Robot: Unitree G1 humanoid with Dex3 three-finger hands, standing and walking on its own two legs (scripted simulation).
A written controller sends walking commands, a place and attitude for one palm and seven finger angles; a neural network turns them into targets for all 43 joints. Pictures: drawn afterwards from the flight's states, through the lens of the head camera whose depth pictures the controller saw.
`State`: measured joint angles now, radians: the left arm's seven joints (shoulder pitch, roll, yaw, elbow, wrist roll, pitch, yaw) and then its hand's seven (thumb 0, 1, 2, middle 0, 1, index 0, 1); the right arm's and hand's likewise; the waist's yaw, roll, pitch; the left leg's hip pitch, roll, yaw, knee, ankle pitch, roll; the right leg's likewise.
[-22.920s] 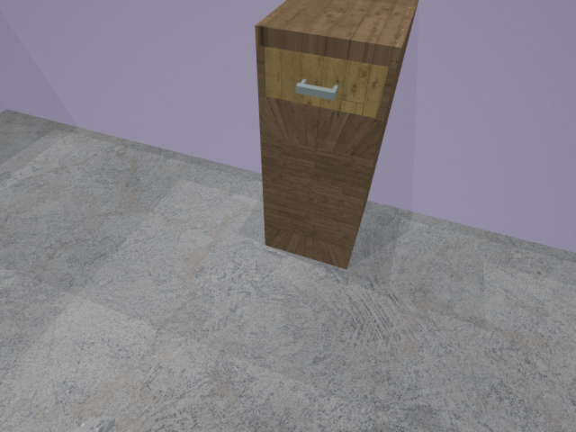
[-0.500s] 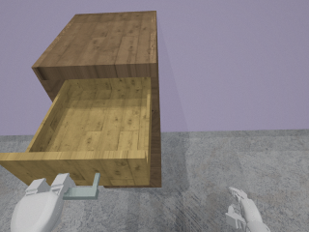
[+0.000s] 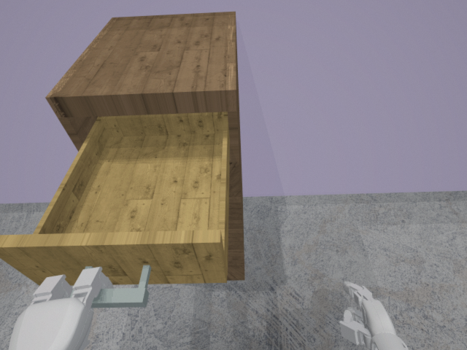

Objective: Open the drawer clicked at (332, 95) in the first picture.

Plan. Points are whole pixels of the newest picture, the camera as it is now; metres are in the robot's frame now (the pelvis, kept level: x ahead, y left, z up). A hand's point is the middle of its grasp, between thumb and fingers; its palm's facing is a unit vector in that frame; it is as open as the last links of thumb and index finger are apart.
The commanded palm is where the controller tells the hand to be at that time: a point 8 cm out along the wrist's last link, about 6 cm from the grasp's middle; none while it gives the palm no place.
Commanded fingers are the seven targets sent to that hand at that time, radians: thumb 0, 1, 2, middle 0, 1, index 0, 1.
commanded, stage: open the thumb to release the handle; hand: left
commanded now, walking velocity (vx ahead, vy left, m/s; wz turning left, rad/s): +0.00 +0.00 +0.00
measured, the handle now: (113, 285) +0.19 +0.21 +0.06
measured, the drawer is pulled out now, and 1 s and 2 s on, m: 0.30 0.29 0.29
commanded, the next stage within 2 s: lift the hand off the handle in 0.56 s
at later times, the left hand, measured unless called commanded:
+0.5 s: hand (73, 326) +0.13 +0.26 +0.04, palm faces +0.01 -0.07 -1.00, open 10.8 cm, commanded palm +0.10 +0.26 +0.10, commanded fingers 0.00 -0.50 0.30 -0.30 -1.20 -0.30 -1.20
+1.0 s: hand (81, 319) +0.15 +0.25 +0.04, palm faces +0.04 -0.08 -1.00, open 13.6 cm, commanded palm +0.12 +0.25 +0.10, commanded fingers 0.00 -0.50 0.30 -0.30 -1.20 -0.30 -1.20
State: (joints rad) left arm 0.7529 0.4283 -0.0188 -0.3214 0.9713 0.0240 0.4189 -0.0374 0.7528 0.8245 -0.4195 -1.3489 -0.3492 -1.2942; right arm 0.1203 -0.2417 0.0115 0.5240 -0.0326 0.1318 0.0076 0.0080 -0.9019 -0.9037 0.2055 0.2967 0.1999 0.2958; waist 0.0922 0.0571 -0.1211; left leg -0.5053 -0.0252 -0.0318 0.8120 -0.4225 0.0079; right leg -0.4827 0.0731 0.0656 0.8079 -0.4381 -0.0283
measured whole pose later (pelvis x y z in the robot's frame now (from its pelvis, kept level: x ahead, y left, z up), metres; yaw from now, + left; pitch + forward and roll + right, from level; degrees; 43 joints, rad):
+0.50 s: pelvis -0.01 -0.01 +0.01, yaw +1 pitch +5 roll +0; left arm 0.65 0.45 0.02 -0.25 0.96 0.00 0.37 -0.01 -0.07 0.49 -0.35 -1.25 -0.39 -1.25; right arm 0.10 -0.24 0.01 0.56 -0.03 0.12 -0.03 0.01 -0.90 -0.90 0.21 0.30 0.20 0.30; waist 0.09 0.05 -0.11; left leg -0.47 -0.02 -0.04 0.76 -0.39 0.00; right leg -0.44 0.07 0.05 0.76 -0.41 -0.03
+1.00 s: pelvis -0.01 +0.00 +0.00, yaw +2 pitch +5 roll +0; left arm 0.54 0.39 -0.04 -0.19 1.00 0.05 0.36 0.00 -0.49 0.30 -0.32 -1.20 -0.36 -1.24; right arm 0.12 -0.22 0.01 0.58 -0.03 0.11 -0.03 0.01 -0.90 -0.90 0.21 0.30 0.20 0.30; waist 0.11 0.06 -0.10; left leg -0.48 -0.04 -0.06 0.78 -0.39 0.01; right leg -0.45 0.06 0.04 0.77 -0.41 -0.03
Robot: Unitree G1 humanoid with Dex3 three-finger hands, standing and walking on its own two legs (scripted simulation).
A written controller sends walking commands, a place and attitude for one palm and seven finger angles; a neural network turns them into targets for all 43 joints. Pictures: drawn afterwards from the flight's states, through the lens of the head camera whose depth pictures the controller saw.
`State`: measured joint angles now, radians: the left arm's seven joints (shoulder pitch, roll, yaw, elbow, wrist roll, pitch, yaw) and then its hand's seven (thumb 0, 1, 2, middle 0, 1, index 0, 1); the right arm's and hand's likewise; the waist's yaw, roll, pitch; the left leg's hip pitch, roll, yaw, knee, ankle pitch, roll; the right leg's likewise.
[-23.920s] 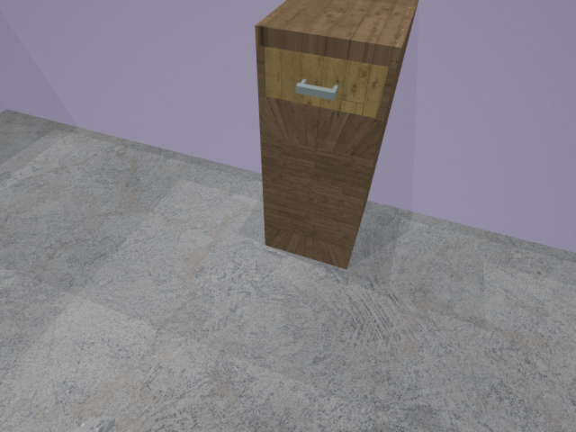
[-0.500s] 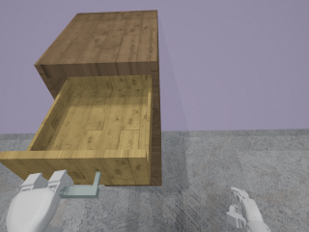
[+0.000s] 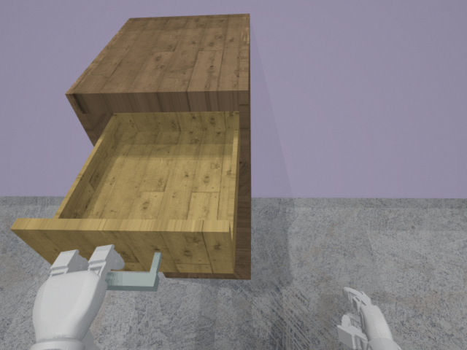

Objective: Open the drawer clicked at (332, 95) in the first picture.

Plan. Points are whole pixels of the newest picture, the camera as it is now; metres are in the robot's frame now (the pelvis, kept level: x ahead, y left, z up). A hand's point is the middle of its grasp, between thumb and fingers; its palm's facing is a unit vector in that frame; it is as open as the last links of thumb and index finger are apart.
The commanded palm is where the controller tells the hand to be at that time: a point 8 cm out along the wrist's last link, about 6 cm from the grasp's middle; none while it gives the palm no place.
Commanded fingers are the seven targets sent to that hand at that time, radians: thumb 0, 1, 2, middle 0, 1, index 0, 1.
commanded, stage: lift the hand off the handle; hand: left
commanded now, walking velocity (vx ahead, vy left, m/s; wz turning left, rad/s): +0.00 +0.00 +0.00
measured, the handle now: (126, 269) +0.21 +0.21 +0.06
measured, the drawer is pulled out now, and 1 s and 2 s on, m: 0.29 0.29 0.29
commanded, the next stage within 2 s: draw the hand back to the body in 1.26 s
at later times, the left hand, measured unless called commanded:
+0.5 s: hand (70, 286) +0.16 +0.25 +0.10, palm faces +0.11 -0.11 -0.99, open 13.5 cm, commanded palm +0.13 +0.25 +0.17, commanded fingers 0.00 -0.50 0.30 -0.30 -1.20 -0.30 -1.20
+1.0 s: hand (47, 252) +0.18 +0.25 +0.18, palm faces +0.18 -0.09 -0.98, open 13.9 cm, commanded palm +0.13 +0.25 +0.24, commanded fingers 0.00 -0.50 0.30 -0.30 -1.20 -0.30 -1.20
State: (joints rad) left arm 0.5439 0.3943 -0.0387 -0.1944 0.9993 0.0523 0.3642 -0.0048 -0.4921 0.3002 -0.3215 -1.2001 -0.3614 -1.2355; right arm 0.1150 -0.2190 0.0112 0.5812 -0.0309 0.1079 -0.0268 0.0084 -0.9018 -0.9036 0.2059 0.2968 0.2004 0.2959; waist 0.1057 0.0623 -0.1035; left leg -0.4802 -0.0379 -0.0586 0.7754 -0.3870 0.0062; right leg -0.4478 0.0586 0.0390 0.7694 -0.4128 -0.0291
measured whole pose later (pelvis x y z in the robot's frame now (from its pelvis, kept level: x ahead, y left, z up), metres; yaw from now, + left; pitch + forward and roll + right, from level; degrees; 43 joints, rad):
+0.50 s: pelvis +0.01 +0.01 +0.02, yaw +0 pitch +1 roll -1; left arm 0.59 0.46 -0.03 -0.46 0.92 0.16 0.21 -0.01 -0.49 0.30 -0.32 -1.20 -0.39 -1.23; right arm 0.12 -0.25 0.03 0.54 0.00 0.12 -0.03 0.01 -0.90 -0.90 0.20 0.30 0.20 0.30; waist 0.13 0.09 -0.08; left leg -0.32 -0.04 -0.05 0.63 -0.33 0.02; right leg -0.28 0.05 0.05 0.60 -0.35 -0.01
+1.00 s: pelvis -0.01 +0.01 +0.03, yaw +0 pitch -4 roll +0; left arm 0.42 0.54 0.03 -0.58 0.84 0.25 0.01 -0.01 -0.50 0.30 -0.32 -1.20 -0.32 -1.20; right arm 0.07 -0.25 0.07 0.56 0.03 0.14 -0.02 0.01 -0.90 -0.90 0.21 0.30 0.20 0.30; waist 0.13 0.11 -0.03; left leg -0.17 -0.03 -0.06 0.48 -0.24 0.02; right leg -0.13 0.04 0.05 0.46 -0.26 -0.02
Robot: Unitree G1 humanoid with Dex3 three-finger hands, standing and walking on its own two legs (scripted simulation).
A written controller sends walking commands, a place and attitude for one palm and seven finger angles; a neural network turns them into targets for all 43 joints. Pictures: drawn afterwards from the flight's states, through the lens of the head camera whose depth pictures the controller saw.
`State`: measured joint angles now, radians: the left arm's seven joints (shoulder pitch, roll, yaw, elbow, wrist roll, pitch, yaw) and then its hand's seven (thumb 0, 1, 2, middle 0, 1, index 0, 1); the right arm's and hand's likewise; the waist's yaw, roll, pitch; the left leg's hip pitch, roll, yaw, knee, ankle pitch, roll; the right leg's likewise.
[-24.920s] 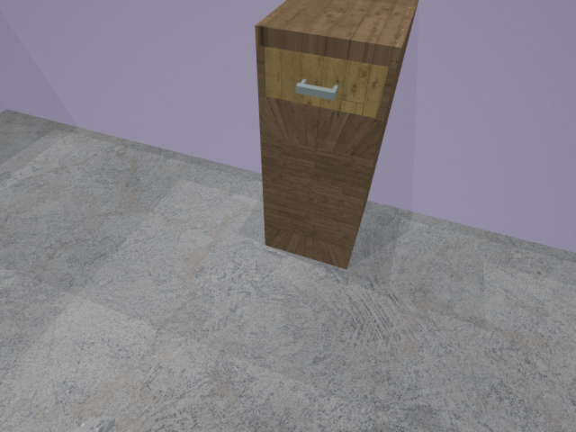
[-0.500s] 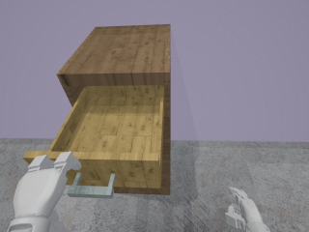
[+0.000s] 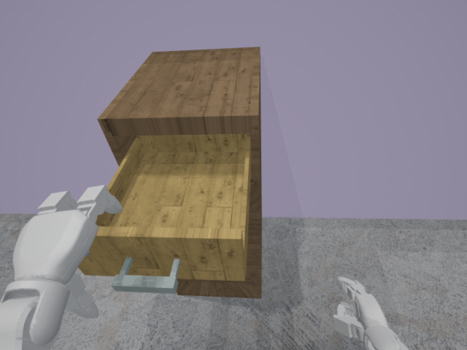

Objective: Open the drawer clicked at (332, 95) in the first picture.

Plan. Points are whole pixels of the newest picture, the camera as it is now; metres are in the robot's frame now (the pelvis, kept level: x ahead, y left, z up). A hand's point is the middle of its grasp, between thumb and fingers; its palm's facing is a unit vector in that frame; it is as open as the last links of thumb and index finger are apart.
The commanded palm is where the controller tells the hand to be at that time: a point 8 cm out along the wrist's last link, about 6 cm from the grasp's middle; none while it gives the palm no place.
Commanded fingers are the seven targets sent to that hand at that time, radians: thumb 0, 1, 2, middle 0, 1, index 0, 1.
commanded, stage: lift the hand off the handle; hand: left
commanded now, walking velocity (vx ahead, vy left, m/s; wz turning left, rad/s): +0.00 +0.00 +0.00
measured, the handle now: (148, 273) +0.22 +0.20 +0.03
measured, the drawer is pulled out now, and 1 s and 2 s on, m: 0.29 0.29 0.29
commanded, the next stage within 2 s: draw the hand back to the body in 0.26 s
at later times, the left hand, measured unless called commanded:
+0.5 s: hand (79, 256) +0.17 +0.24 +0.17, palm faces +0.17 -0.07 -0.98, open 13.9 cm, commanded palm +0.13 +0.24 +0.23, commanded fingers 0.00 -0.50 0.30 -0.30 -1.20 -0.30 -1.20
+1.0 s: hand (73, 251) +0.17 +0.24 +0.17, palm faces +0.20 -0.21 -0.96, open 13.9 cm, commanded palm +0.13 +0.26 +0.22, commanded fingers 0.00 -0.40 0.34 -0.29 -1.13 -0.29 -1.13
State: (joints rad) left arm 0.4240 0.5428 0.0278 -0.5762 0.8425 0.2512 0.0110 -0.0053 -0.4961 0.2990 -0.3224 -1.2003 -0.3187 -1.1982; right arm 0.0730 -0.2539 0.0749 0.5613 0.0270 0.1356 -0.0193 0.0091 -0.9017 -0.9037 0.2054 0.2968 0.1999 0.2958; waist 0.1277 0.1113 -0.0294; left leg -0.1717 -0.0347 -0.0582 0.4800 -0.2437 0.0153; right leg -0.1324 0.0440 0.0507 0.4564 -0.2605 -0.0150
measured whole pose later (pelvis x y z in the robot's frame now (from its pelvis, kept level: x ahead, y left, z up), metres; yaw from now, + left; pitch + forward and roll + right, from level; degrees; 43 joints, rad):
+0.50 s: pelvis -0.01 -0.01 +0.00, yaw +1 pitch -4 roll -1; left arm 0.41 0.60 0.11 -0.61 0.77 0.17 -0.07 0.00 -0.50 0.30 -0.32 -1.20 -0.32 -1.20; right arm 0.08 -0.26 0.08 0.57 0.03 0.08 -0.02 0.01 -0.90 -0.90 0.20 0.30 0.20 0.30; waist 0.13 0.12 -0.02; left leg -0.18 -0.03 -0.08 0.48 -0.23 0.00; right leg -0.13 0.05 0.02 0.45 -0.25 -0.03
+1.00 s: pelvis +0.00 +0.00 +0.00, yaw +2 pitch -3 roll -1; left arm 0.45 0.60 0.19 -0.62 0.59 0.11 -0.03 -0.01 -0.50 0.30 -0.32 -1.20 -0.32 -1.20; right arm 0.10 -0.27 0.06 0.56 0.03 0.06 -0.02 0.01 -0.90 -0.90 0.20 0.30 0.20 0.30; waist 0.12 0.11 -0.01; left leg -0.20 -0.04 -0.09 0.50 -0.24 0.01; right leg -0.14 0.04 0.02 0.46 -0.26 -0.02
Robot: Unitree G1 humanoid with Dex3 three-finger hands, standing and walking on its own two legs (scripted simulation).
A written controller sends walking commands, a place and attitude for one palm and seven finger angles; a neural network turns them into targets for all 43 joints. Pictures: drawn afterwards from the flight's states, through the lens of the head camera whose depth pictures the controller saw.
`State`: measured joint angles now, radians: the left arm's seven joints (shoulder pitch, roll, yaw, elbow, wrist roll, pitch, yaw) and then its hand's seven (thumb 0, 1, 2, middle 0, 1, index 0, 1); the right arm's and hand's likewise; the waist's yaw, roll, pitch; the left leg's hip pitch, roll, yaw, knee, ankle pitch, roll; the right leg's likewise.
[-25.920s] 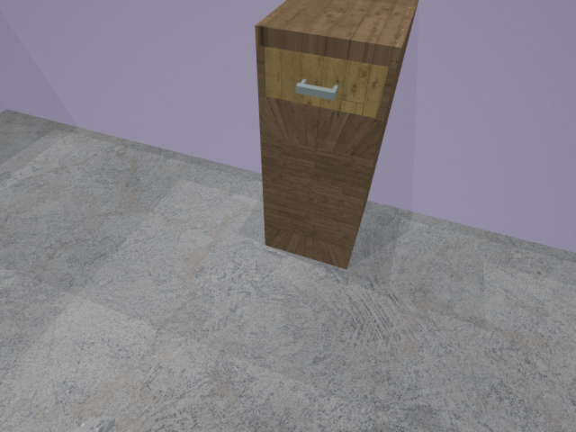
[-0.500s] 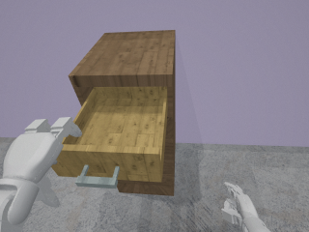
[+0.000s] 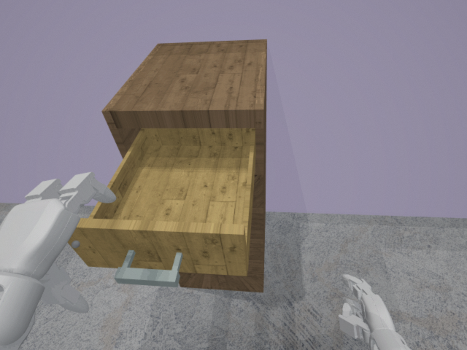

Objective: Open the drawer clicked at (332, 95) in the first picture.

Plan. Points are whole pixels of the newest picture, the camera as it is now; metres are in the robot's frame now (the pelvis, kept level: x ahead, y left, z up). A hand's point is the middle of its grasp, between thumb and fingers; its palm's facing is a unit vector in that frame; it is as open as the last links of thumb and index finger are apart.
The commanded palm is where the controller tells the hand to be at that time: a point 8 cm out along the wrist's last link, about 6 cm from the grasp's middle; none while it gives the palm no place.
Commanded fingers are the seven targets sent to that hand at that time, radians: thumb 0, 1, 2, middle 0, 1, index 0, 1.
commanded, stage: draw the hand back to the body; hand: left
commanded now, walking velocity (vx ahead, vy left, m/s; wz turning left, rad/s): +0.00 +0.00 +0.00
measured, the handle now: (150, 266) +0.23 +0.20 +0.03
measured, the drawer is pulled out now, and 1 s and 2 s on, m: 0.29 0.29 0.29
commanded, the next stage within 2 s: step back with the hand held close in 0.96 s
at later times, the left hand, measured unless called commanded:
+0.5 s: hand (98, 207) +0.22 +0.22 +0.21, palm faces +0.39 -0.82 -0.41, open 11.0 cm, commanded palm +0.16 +0.27 +0.22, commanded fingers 0.00 0.48 0.72 -0.23 -0.57 -0.23 -0.57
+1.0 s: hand (92, 214) +0.21 +0.22 +0.20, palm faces +0.43 -0.82 -0.38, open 7.6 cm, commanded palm +0.16 +0.26 +0.22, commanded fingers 0.00 0.90 0.90 -0.20 -0.30 -0.20 -0.30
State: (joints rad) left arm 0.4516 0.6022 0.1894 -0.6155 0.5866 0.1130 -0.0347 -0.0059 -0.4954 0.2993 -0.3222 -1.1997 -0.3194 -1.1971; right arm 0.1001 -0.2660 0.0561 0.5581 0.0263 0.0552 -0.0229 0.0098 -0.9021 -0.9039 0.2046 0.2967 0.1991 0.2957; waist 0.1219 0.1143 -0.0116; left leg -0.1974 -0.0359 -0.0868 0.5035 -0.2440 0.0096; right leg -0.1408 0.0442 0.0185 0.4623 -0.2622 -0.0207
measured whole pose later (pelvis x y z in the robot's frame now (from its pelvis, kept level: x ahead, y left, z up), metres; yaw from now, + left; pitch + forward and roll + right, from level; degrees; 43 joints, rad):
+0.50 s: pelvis +0.03 -0.01 +0.00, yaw -1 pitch -3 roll +0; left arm 0.50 0.37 0.33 -0.58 -0.08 -0.12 0.10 -0.01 0.14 0.57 -0.27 -0.78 -0.26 -0.78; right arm 0.19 -0.22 0.02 0.64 0.00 -0.11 -0.06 0.01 -0.90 -0.90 0.21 0.30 0.20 0.30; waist 0.05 0.07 0.00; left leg -0.13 -0.03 -0.08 0.44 -0.26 0.00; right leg -0.08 0.05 0.03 0.40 -0.27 -0.03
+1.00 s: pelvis +0.03 -0.02 +0.00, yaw +0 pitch -3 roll +0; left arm 0.48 0.36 0.33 -0.54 -0.09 -0.11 0.11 0.01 0.85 0.88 -0.22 -0.33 -0.21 -0.32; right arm 0.16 -0.21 0.02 0.63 0.01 -0.08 -0.07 0.01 -0.90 -0.90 0.21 0.30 0.20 0.30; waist 0.07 0.07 -0.01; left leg -0.12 -0.01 -0.10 0.42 -0.25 -0.01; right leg -0.06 0.06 0.01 0.38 -0.26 -0.04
